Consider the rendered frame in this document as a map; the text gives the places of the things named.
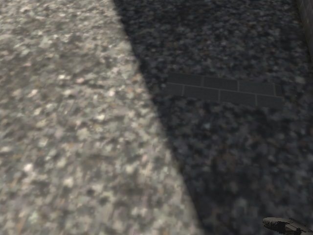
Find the right robot hand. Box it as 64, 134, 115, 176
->
262, 217, 313, 235

